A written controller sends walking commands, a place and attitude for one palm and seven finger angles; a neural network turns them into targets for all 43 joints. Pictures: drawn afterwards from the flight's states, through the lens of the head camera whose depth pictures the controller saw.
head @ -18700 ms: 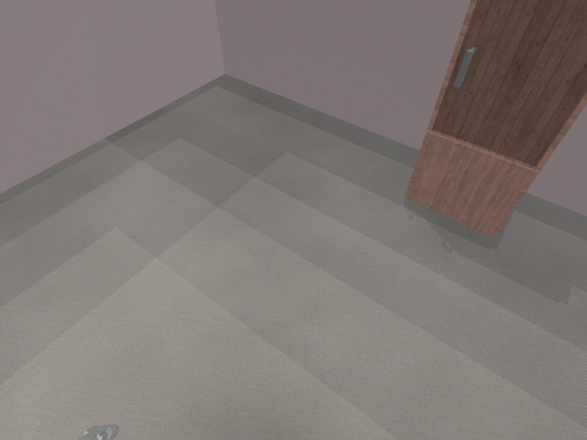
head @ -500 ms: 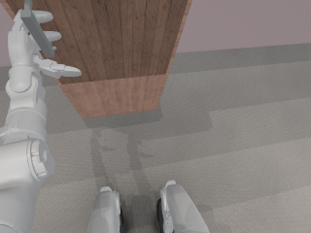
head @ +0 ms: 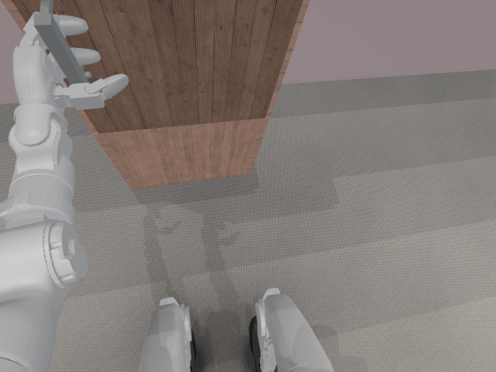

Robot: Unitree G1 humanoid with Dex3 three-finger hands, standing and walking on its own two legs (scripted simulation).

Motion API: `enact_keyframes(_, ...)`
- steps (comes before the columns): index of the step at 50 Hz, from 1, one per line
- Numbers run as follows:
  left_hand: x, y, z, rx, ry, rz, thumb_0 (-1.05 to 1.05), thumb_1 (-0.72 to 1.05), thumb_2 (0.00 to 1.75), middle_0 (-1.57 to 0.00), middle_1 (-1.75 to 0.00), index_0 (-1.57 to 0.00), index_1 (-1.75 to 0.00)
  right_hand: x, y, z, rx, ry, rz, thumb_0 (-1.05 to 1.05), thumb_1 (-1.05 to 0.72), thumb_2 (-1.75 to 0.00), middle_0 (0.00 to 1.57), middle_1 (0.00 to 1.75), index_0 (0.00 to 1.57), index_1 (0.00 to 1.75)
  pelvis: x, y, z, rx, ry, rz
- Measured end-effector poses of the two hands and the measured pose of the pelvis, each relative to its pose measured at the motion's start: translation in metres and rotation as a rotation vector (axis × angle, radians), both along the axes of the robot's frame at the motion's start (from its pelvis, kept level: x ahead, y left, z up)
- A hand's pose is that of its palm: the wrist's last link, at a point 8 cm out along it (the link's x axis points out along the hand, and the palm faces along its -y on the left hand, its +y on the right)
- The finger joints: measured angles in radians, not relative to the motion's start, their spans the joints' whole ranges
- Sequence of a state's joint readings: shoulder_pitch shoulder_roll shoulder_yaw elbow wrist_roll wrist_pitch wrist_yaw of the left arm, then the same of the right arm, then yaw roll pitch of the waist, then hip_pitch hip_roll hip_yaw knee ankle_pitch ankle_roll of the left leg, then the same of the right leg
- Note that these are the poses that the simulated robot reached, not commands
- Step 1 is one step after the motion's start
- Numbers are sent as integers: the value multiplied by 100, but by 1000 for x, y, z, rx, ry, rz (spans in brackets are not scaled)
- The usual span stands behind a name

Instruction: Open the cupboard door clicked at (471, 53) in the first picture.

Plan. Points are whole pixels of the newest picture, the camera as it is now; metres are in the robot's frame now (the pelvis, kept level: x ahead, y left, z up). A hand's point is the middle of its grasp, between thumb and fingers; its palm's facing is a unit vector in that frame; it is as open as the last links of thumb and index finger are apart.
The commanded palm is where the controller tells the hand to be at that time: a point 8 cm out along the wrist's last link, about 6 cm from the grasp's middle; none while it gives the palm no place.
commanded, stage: close the thumb around the handle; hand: left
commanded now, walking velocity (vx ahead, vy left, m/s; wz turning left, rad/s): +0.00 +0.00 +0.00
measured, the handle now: (64, 46) +0.59 +0.22 +0.06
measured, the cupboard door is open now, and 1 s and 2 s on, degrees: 0 17 41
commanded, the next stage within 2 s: pull the door open along its arc in 0.34 s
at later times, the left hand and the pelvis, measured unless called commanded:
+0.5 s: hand (87, 75) +0.55 +0.19 +0.05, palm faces +0.09 -1.00 -0.01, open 5.3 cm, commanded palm +0.52 +0.22 +0.05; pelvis +0.00 +0.00 +0.00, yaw +0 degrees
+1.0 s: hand (111, 138) +0.44 +0.15 +0.06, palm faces +0.28 -0.96 +0.08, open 5.8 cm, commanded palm +0.38 +0.20 +0.05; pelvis +0.02 +0.00 +0.03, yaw +0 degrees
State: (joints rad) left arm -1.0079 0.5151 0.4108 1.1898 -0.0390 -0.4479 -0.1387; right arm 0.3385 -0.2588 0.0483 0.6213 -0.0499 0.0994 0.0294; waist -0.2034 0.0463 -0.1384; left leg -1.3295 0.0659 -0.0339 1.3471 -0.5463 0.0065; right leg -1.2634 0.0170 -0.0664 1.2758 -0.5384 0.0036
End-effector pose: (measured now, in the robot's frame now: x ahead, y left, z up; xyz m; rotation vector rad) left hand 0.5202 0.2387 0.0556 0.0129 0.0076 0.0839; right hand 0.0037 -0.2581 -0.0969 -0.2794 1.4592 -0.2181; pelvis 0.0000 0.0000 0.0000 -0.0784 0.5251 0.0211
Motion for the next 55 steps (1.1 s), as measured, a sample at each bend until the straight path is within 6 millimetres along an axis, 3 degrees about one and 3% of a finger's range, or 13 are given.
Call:
enact_keyframes(10,1,1,0,3,1,-1,0,58,77,-37,-131,-37,-132,-3,4,0,7,2,-10,0,-90,-90,20,30,20,30,1,1,0,0,-1,-3)
enact_keyframes(16,0,2,0,-4,-3,0,1,79,85,-38,-133,-39,-134,-6,5,-1,11,9,-14,0,-90,-90,20,30,20,30,1,2,0,1,-1,-6)
enact_keyframes(29,-2,0,0,1,1,7,1,80,85,-39,-135,-37,-135,-3,4,1,10,3,-17,0,-90,-90,20,30,20,30,3,2,2,4,-4,-7)
enact_keyframes(35,-17,-3,0,3,-4,-2,1,80,83,-39,-135,-36,-135,5,4,4,30,-17,-29,0,-90,-90,20,30,20,30,7,2,9,13,-19,-15)
enact_keyframes(40,-44,-10,0,-1,-6,-14,1,78,80,-38,-135,-36,-135,24,6,10,55,-66,-29,1,-90,-90,20,30,20,30,13,1,19,23,-43,-18)
enact_keyframes(45,-79,-21,0,-17,-11,-16,1,76,77,-37,-135,-36,-135,56,7,16,74,-152,-4,1,-90,-90,20,30,20,30,20,1,28,33,-71,-19)
enact_keyframes(50,-113,-43,-3,-95,-20,196,1,71,74,-38,-135,-38,-135,97,10,19,91,-252,72,1,-90,-90,20,30,20,30,23,-1,31,45,-91,-18)
enact_keyframes(55,-137,-64,-2,-54,-28,352,-1,71,75,-39,-135,-38,-135,133,15,17,116,-334,149,1,-90,-90,20,30,20,30,22,-6,29,56,-105,-7)
